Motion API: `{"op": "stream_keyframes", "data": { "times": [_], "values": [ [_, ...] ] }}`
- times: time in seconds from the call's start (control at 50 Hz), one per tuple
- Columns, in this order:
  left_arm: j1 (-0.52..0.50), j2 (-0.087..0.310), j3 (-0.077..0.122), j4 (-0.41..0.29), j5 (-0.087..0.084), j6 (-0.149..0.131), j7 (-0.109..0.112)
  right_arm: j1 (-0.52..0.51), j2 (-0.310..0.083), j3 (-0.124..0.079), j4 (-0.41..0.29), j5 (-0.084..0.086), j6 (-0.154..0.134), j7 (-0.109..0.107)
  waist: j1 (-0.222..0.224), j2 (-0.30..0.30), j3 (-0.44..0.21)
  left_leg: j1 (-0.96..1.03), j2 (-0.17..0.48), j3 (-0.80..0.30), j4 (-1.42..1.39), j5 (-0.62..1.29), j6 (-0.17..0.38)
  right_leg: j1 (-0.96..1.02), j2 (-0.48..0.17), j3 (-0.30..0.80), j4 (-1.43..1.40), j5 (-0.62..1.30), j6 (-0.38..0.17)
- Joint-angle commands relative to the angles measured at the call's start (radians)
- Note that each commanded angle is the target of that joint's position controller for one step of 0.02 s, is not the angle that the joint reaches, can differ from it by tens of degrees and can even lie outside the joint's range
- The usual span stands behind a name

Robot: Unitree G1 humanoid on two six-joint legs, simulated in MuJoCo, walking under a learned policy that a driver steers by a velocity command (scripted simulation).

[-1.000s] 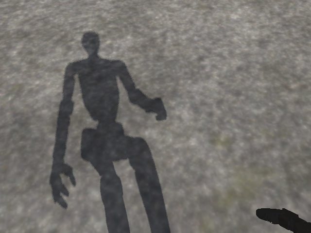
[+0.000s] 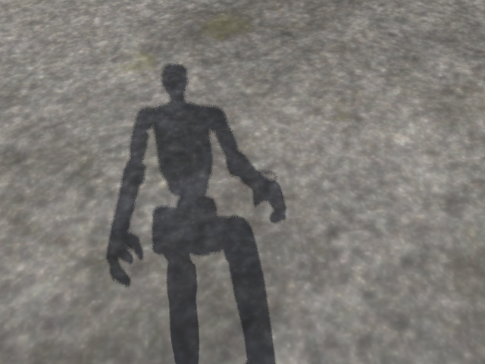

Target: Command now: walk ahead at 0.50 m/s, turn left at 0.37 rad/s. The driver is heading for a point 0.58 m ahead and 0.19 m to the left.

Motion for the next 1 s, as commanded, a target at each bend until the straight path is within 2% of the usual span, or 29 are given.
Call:
{"op": "stream_keyframes", "data": {
  "times": [0.02, 0.06, 0.08, 0.1, 0.12, 0.14, 0.16, 0.18, 0.2, 0.22, 0.24, 0.3, 0.34, 0.42, 0.52, 0.56, 0.58, 0.6, 0.62, 0.64, 0.66, 0.68, 0.7, 0.74, 0.78, 0.84, 0.92, 0.96, 1.0],
  "values": [
    [0.031, 0.160, 0.035, -0.023, -0.006, 0.010, 0.009, -0.140, -0.057, -0.006, -0.111, 0.002, -0.015, 0.023, 0.005, -0.091, 0.090, -0.057, -0.014, 0.019, -0.036, -0.078, 0.033, 0.043, -0.325, 0.044, 0.013, 0.433, -0.122],
    [-0.004, 0.190, 0.044, -0.041, -0.009, 0.023, 0.017, -0.091, -0.089, -0.021, -0.120, -0.001, -0.015, 0.035, -0.038, -0.126, 0.039, 0.059, -0.069, 0.080, -0.031, -0.181, 0.064, 0.068, -0.329, 0.009, 0.138, 0.757, -0.097],
    [-0.019, 0.200, 0.047, -0.050, -0.008, 0.033, 0.023, 0.000, -0.119, -0.039, -0.105, -0.001, -0.013, 0.036, -0.091, -0.139, -0.021, 0.187, -0.111, 0.111, -0.033, -0.210, 0.085, 0.059, -0.317, -0.016, 0.275, 0.919, -0.080],
    [-0.029, 0.193, 0.042, -0.063, -0.007, 0.041, 0.028, 0.159, -0.170, -0.069, -0.064, 0.000, -0.010, 0.031, -0.169, -0.116, -0.105, 0.408, -0.154, 0.116, -0.075, -0.175, 0.117, -0.017, -0.274, -0.050, 0.488, 0.945, -0.048],
    [-0.014, 0.172, 0.029, -0.094, 0.010, 0.035, 0.032, 0.325, -0.266, -0.102, -0.038, -0.003, -0.003, 0.012, -0.218, 0.018, -0.221, 0.728, 0.012, -0.155, -0.078, -0.154, 0.190, -0.282, -0.227, -0.064, 0.821, 0.635, -0.004],
    [0.077, 0.025, -0.017, -0.130, 0.027, -0.001, 0.010, 0.324, -0.322, -0.105, -0.042, 0.002, -0.007, 0.013, -0.109, 0.230, -0.322, 1.035, 0.231, -0.726, -0.219, -0.339, 0.374, -0.708, 0.003, 0.059, 1.138, -0.266, 0.050],
    [-0.023, 0.117, 0.000, -0.140, -0.016, -0.044, -0.007, 0.359, -0.243, -0.082, -0.047, -0.003, -0.009, 0.010, -0.175, 0.139, -0.353, 1.077, 0.232, -0.792, -0.310, -0.397, 0.352, -0.829, -0.024, 0.233, 1.231, -0.292, 0.024],
    [-0.105, 0.149, 0.009, -0.168, -0.044, -0.067, -0.014, 0.314, -0.196, -0.072, -0.051, -0.007, -0.014, 0.005, -0.178, 0.104, -0.221, 0.986, 0.200, -0.642, -0.313, -0.321, 0.307, -0.906, -0.073, 0.228, 1.219, -0.207, 0.002],
    [-0.138, 0.147, 0.008, -0.172, -0.033, -0.076, -0.009, 0.243, -0.173, -0.064, -0.072, -0.006, -0.019, 0.004, -0.142, -0.006, -0.149, 0.835, 0.160, -0.525, -0.320, -0.224, 0.277, -0.868, -0.118, 0.221, 1.144, -0.121, -0.007],
    [-0.152, 0.153, 0.019, -0.171, -0.009, -0.072, 0.000, 0.175, -0.147, -0.056, -0.093, -0.013, -0.020, 0.004, -0.101, -0.050, -0.095, 0.681, 0.129, -0.441, -0.337, -0.121, 0.259, -0.794, -0.147, 0.216, 1.055, -0.076, 0.001],
    [-0.138, 0.157, 0.026, -0.175, -0.001, -0.058, 0.002, 0.139, -0.126, -0.048, -0.110, -0.023, -0.021, 0.002, -0.064, -0.040, -0.081, 0.587, 0.107, -0.399, -0.363, -0.058, 0.257, -0.721, -0.167, 0.224, 1.013, -0.056, 0.007],
    [-0.146, 0.121, 0.026, -0.201, 0.012, -0.023, 0.009, 0.152, -0.154, -0.053, -0.119, -0.013, -0.022, -0.014, -0.038, -0.016, -0.042, 0.460, 0.076, -0.322, -0.409, 0.017, 0.264, -0.679, -0.168, 0.200, 0.861, -0.013, 0.050],
    [-0.225, 0.107, 0.022, -0.234, 0.018, -0.016, 0.013, 0.187, -0.184, -0.062, -0.116, -0.008, -0.021, -0.029, -0.058, -0.009, -0.014, 0.424, 0.046, -0.278, -0.419, 0.024, 0.245, -0.693, -0.148, 0.184, 0.716, 0.116, 0.076],
    [-0.366, 0.076, 0.008, -0.281, 0.008, -0.024, -0.001, 0.248, -0.184, -0.063, -0.109, -0.001, -0.007, -0.040, -0.117, 0.028, 0.003, 0.383, -0.017, -0.230, -0.394, -0.069, 0.177, -0.594, -0.077, 0.166, 0.423, 0.370, 0.077],
    [-0.428, 0.127, 0.018, -0.327, -0.008, -0.042, -0.021, 0.305, -0.174, -0.062, -0.097, 0.004, 0.008, -0.046, -0.130, 0.052, -0.001, 0.527, 0.037, -0.362, -0.279, -0.127, 0.157, -0.571, -0.051, 0.205, 0.296, 0.302, 0.053],
    [-0.372, 0.149, 0.026, -0.321, -0.010, -0.054, -0.025, 0.291, -0.178, -0.064, -0.109, 0.000, 0.015, -0.051, -0.093, 0.084, -0.017, 0.561, 0.046, -0.408, -0.210, -0.078, 0.143, -0.493, -0.044, 0.197, 0.267, 0.220, 0.025],
    [-0.280, 0.173, 0.039, -0.298, -0.005, -0.060, -0.021, 0.272, -0.160, -0.057, -0.122, -0.003, 0.016, -0.050, -0.043, 0.085, -0.062, 0.543, 0.006, -0.393, -0.130, -0.017, 0.119, -0.356, -0.047, 0.185, 0.231, 0.231, -0.004],
    [-0.136, 0.217, 0.054, -0.280, 0.014, -0.064, -0.015, 0.248, -0.115, -0.040, -0.145, -0.011, 0.012, -0.044, 0.028, 0.045, -0.183, 0.442, -0.046, -0.336, 0.081, -0.040, 0.085, -0.107, -0.161, 0.275, 0.275, 0.231, -0.064],
    [0.013, 0.297, 0.076, -0.261, 0.032, -0.054, -0.006, 0.341, -0.062, -0.025, -0.169, 0.000, 0.002, -0.046, 0.028, -0.166, -0.338, 0.127, -0.180, -0.193, 0.420, -0.315, 0.007, 0.271, -0.383, 0.615, 0.260, 0.117, -0.194],
    [0.028, 0.273, 0.071, -0.243, 0.012, -0.041, -0.013, 0.399, -0.094, -0.019, -0.179, 0.011, -0.004, -0.045, 0.000, -0.379, -0.367, -0.068, -0.177, -0.166, 0.614, -0.684, -0.019, 0.329, -0.500, 0.921, 0.178, 0.049, -0.271],
    [-0.037, 0.182, 0.046, -0.268, 0.003, -0.034, -0.012, 0.359, -0.179, -0.040, -0.162, 0.011, 0.000, -0.045, 0.007, -0.243, -0.230, -0.118, -0.125, -0.195, 0.702, -0.635, -0.035, 0.207, -0.465, 0.810, 0.172, 0.089, -0.242],
    [-0.095, 0.142, 0.032, -0.282, 0.009, -0.023, -0.011, 0.281, -0.193, -0.045, -0.171, 0.000, 0.008, -0.047, 0.004, -0.139, -0.131, -0.091, -0.098, -0.157, 0.716, -0.575, -0.049, 0.060, -0.417, 0.626, 0.186, 0.280, -0.209],
    [-0.141, 0.125, 0.023, -0.280, 0.018, -0.017, -0.016, 0.242, -0.179, -0.048, -0.183, -0.012, 0.013, -0.049, -0.023, -0.089, -0.074, -0.050, -0.079, -0.136, 0.673, -0.544, -0.055, -0.073, -0.371, 0.508, 0.180, 0.474, -0.197],
    [-0.179, 0.103, 0.011, -0.267, 0.022, -0.017, -0.026, 0.252, -0.137, -0.047, -0.188, -0.012, 0.031, -0.049, -0.074, -0.115, -0.042, 0.048, -0.045, -0.114, 0.559, -0.529, -0.057, -0.219, -0.309, 0.361, 0.153, 0.667, -0.181],
    [-0.188, 0.130, 0.019, -0.247, 0.020, -0.019, -0.026, 0.254, -0.085, -0.032, -0.201, -0.011, 0.041, -0.049, -0.089, -0.151, -0.056, 0.098, -0.051, -0.078, 0.430, -0.467, -0.070, -0.259, -0.288, 0.287, 0.121, 0.779, -0.202],
    [-0.212, 0.167, 0.029, -0.231, 0.005, -0.003, -0.014, 0.214, -0.064, -0.016, -0.213, -0.020, 0.043, -0.041, -0.090, -0.149, -0.113, 0.213, -0.043, -0.043, 0.215, -0.288, -0.074, -0.275, -0.270, 0.198, 0.104, 0.807, -0.198],
    [-0.163, 0.183, 0.029, -0.194, -0.010, 0.019, -0.013, 0.114, -0.090, -0.018, -0.236, -0.021, 0.045, -0.031, -0.051, -0.148, -0.110, 0.286, -0.065, -0.019, 0.037, -0.187, -0.063, -0.234, -0.268, 0.182, 0.125, 0.660, -0.173],
    [-0.165, 0.188, 0.027, -0.182, -0.019, 0.027, -0.012, 0.099, -0.099, -0.023, -0.243, -0.025, 0.044, -0.028, -0.060, -0.148, -0.093, 0.334, -0.078, -0.007, -0.072, -0.163, -0.040, -0.227, -0.271, 0.197, 0.169, 0.561, -0.151],
    [-0.129, 0.153, 0.013, -0.163, -0.020, 0.030, -0.013, 0.122, -0.129, -0.035, -0.237, -0.035, 0.041, -0.032, -0.074, -0.115, -0.093, 0.481, -0.065, -0.031, -0.228, 0.012, 0.004, -0.265, -0.218, 0.190, 0.247, 0.392, -0.081]
  ]
}}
